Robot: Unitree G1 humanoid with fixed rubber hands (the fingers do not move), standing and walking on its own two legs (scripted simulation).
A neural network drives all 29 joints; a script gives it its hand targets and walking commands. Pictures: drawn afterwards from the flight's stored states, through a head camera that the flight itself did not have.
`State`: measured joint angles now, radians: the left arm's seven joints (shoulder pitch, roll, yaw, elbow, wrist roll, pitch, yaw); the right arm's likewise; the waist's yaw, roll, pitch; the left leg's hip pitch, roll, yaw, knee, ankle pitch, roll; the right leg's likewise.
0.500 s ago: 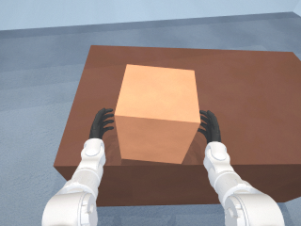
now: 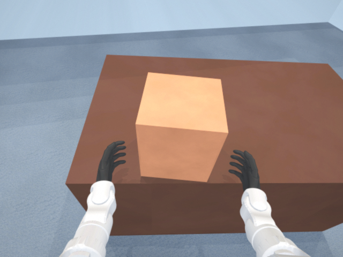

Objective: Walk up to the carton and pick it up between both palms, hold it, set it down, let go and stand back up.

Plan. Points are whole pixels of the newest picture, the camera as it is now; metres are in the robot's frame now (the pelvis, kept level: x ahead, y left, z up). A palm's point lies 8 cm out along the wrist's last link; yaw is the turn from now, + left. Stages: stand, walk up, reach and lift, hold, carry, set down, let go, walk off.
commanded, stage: set down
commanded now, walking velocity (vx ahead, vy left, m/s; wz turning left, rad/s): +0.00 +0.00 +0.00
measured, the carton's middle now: (178, 129) +0.46 +0.00 -0.01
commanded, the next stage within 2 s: none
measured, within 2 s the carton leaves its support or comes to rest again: neither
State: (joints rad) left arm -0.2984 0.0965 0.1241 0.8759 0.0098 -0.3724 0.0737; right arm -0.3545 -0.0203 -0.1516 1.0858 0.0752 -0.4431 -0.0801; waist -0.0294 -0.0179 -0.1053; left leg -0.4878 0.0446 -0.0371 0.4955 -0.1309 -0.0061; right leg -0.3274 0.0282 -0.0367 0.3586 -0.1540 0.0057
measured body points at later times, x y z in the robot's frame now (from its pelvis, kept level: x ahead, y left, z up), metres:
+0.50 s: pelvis +0.01 -0.02 +0.00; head +0.01 +0.01 +0.45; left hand +0.24 +0.21 -0.02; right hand +0.23 -0.20 -0.02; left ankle +0.07 +0.11 -0.74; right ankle +0.01 -0.14 -0.74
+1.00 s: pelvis +0.03 -0.02 +0.01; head +0.04 +0.00 +0.45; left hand +0.25 +0.21 -0.04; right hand +0.25 -0.20 -0.03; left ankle +0.07 +0.11 -0.74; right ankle +0.01 -0.14 -0.74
